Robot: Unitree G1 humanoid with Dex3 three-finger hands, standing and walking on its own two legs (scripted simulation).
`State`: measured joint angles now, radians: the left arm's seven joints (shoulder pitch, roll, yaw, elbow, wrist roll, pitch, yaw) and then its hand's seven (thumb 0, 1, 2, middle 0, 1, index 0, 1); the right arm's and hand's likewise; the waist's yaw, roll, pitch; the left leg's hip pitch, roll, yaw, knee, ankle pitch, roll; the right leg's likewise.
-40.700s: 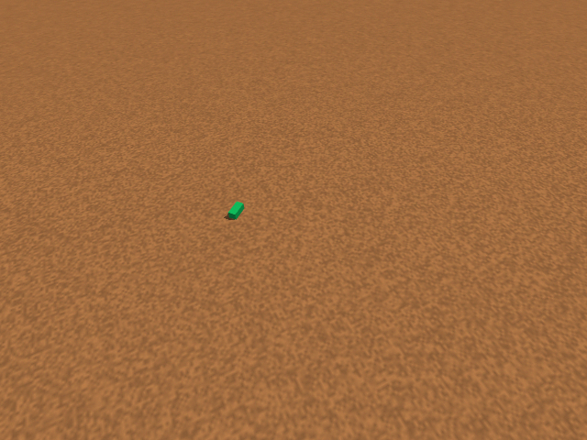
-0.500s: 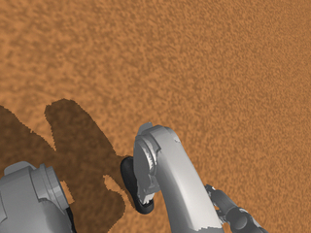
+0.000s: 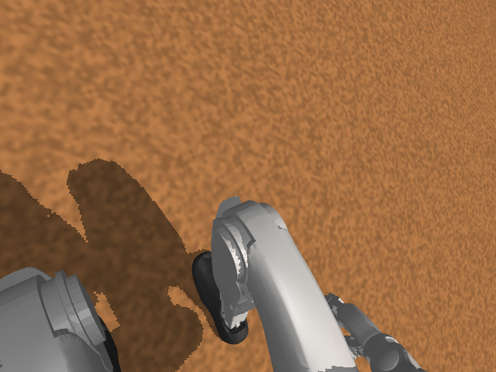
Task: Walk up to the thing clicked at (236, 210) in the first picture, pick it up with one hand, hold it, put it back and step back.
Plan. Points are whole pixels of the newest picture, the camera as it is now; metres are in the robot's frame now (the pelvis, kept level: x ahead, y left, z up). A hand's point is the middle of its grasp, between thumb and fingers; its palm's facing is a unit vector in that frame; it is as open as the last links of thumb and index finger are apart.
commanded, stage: rest palm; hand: left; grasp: from above
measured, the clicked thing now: out of the picture +0.54 +0.46 -0.30
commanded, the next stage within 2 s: none
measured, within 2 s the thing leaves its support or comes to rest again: neither
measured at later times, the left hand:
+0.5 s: hand out of the picture +0.46 +0.40 -0.20, palm faces -0.40 -0.11 -0.91, open 13.6 cm
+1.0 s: hand out of the picture +0.46 +0.40 -0.21, palm faces -0.44 -0.13 -0.89, open 13.3 cm
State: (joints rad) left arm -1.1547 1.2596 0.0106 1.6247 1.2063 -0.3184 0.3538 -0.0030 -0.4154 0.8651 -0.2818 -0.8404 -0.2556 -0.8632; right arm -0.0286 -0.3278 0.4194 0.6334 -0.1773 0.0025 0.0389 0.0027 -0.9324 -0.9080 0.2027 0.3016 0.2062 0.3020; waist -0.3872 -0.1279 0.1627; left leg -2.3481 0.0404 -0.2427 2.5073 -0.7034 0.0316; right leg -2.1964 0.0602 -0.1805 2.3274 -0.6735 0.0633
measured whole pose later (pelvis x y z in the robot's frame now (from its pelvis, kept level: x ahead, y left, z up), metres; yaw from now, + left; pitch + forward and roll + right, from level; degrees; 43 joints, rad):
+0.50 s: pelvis +0.00 +0.00 +0.00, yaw +0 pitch +28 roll -15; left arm -1.14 1.26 0.01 1.65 1.24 -0.35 0.45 0.00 -0.45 0.91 -0.26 -0.84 -0.22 -0.87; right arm -0.03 -0.35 0.44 0.62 -0.20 -0.01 0.03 0.00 -0.93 -0.91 0.20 0.30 0.21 0.30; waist -0.40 -0.15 0.17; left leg -2.34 0.04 -0.25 2.51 -0.69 0.02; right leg -2.20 0.07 -0.19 2.33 -0.65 0.06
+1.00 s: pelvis +0.00 +0.00 +0.00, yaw +0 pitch +28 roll -16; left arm -1.13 1.27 0.00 1.63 1.20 -0.36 0.40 0.00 -0.39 0.85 -0.28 -0.83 -0.26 -0.85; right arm -0.05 -0.34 0.46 0.62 -0.20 -0.01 0.04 0.00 -0.93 -0.91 0.20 0.30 0.21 0.30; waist -0.39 -0.15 0.18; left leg -2.34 0.04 -0.25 2.51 -0.69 0.03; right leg -2.19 0.06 -0.19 2.32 -0.66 0.06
